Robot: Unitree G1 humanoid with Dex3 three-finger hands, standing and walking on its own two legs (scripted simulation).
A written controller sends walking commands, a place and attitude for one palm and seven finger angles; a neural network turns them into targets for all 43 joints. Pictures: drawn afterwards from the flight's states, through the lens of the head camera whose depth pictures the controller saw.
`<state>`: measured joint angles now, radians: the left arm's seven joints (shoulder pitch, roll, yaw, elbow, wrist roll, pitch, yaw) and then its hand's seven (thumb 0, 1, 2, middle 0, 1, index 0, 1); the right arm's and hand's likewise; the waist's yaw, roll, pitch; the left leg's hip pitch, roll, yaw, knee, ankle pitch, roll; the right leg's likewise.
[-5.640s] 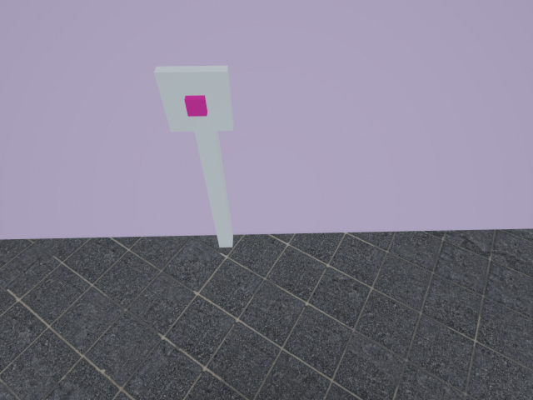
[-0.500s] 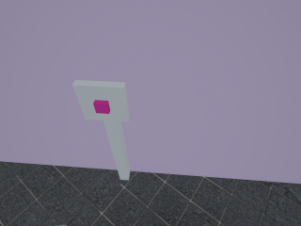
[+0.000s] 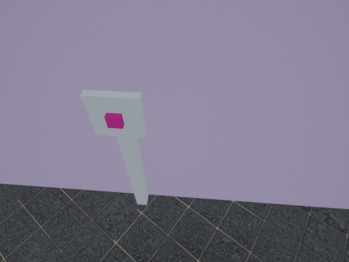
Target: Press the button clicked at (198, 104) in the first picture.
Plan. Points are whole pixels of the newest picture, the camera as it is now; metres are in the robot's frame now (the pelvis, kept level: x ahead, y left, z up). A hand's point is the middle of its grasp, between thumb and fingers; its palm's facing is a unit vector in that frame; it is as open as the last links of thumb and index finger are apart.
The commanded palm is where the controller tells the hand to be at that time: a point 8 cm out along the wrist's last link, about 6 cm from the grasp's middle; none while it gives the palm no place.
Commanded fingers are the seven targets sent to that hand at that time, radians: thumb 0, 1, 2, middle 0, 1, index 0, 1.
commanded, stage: look again from close up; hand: left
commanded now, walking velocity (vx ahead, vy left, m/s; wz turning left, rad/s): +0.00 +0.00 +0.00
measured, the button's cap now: (114, 120) +0.53 +0.23 -0.01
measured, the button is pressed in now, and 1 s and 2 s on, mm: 0 0 0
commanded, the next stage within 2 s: shuffle to correct the standing spot in 0.40 s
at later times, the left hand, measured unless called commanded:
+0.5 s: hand out of the picture +0.07 +0.24 -0.16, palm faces -0.03 -0.95 -0.32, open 7.3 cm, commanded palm none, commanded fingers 0.00 0.90 0.90 -0.20 -0.30 -0.20 -0.30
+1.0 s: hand out of the picture +0.04 +0.22 -0.19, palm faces -0.02 -0.98 -0.21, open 7.3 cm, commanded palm none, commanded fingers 0.00 0.90 0.90 -0.20 -0.30 -0.20 -0.30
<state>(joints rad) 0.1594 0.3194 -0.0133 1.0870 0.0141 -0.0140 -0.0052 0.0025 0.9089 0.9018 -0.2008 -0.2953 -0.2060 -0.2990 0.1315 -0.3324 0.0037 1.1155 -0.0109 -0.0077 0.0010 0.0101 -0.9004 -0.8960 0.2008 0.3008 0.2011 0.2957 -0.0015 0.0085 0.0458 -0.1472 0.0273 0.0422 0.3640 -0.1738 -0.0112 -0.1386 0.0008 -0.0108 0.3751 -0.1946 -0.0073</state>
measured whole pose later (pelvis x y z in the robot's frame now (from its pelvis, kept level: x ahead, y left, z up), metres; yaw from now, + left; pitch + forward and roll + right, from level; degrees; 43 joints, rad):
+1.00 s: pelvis +0.04 +0.04 -0.01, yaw -1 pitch +0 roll +0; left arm 0.28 0.16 -0.02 1.08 0.01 0.00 0.03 0.00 0.91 0.90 -0.20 -0.30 -0.20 -0.30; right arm 0.31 -0.15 0.03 1.06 -0.02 0.00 -0.02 0.02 -0.93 -0.90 0.20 0.30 0.20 0.30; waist 0.00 0.02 0.06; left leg -0.23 -0.02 0.08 0.55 -0.33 0.05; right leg -0.22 -0.05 0.02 0.54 -0.33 0.02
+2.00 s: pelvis +0.04 -0.01 -0.01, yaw -1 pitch -1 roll +0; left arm 0.26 0.18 0.00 1.11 0.01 -0.01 0.02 0.00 0.91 0.90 -0.20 -0.29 -0.20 -0.30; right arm 0.23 -0.16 0.01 1.13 -0.01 -0.01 -0.03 0.01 -0.90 -0.90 0.20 0.30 0.20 0.30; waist 0.01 -0.01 0.05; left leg -0.15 0.05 0.06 0.44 -0.27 -0.03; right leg -0.15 0.01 -0.04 0.45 -0.29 -0.03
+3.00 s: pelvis -0.03 +0.00 -0.11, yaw +1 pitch +13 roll -2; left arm 0.48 0.19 0.12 0.01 -0.24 -0.48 -0.27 0.01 0.90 0.90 -0.65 -0.79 -0.66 -0.79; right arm 0.13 -0.24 -0.04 0.46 0.02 -0.22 -0.05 0.01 -0.90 -0.90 0.20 0.30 0.20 0.30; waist 0.05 -0.01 -0.13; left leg -0.95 0.04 -0.03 1.25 -0.53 -0.02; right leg -0.90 -0.02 -0.10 1.23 -0.56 -0.03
